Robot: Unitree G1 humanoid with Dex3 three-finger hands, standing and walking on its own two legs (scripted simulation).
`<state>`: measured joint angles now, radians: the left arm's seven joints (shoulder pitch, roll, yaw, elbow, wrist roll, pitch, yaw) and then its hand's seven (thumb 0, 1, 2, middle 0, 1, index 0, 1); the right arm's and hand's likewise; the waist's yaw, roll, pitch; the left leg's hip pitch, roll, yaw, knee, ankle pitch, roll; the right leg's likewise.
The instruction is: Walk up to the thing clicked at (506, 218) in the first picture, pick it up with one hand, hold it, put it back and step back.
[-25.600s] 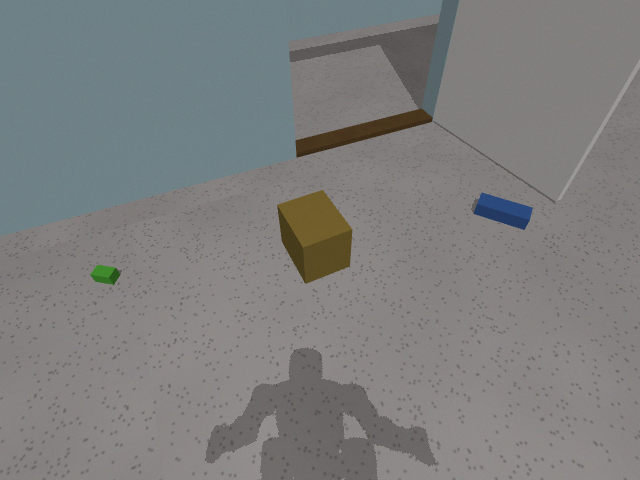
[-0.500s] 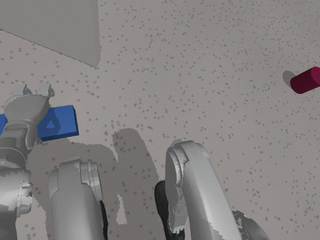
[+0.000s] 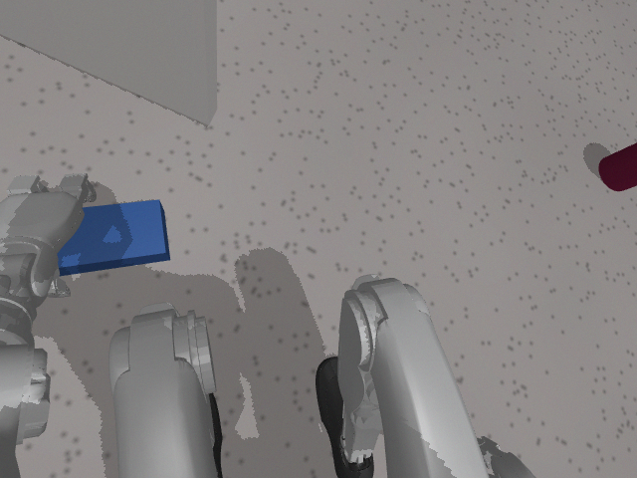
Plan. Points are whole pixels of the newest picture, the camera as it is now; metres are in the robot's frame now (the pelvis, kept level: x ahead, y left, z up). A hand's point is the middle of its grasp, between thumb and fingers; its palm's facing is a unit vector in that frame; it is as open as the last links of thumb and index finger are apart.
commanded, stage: close in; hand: left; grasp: from above
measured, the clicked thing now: (90, 240) +0.44 +0.30 -0.29
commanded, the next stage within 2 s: rest palm in 0.02 s
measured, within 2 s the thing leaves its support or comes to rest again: neither
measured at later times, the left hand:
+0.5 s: hand (95, 244) +0.43 +0.28 -0.24, palm faces -0.47 -0.11 -0.88, open 14.1 cm
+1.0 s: hand (94, 250) +0.42 +0.28 -0.26, palm faces -0.46 -0.09 -0.88, open 13.8 cm
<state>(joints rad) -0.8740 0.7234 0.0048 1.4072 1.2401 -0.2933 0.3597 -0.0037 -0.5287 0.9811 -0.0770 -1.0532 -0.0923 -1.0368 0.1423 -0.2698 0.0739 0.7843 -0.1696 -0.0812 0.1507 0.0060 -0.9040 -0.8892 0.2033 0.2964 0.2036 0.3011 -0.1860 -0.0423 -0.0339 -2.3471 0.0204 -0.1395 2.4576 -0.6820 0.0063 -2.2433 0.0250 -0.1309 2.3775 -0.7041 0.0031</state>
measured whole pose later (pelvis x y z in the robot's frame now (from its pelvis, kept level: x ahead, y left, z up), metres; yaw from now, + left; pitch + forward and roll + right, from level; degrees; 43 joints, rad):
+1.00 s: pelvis +0.00 +0.01 -0.02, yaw -5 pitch +28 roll -13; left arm -0.90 0.86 0.09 1.70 1.35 -0.30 0.70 0.00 -0.46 0.98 -0.07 -1.05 -0.09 -1.03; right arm 0.05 -0.29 0.22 0.76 -0.31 -0.23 0.29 0.00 -0.90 -0.90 0.20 0.30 0.20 0.30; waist -0.30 -0.12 0.08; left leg -2.36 0.04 -0.23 2.58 -0.74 0.01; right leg -2.23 0.06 -0.20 2.43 -0.71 0.03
